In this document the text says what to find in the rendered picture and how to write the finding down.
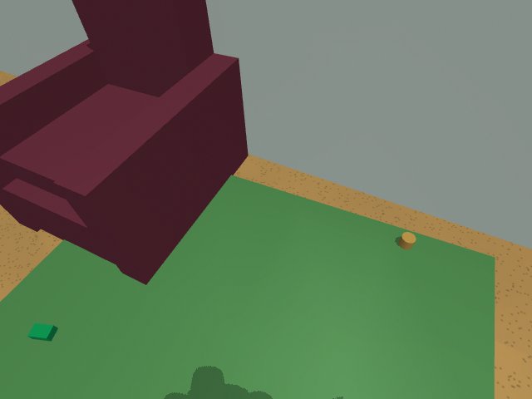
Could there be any armchair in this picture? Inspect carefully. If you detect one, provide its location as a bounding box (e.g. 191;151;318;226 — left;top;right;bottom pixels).
0;0;248;285

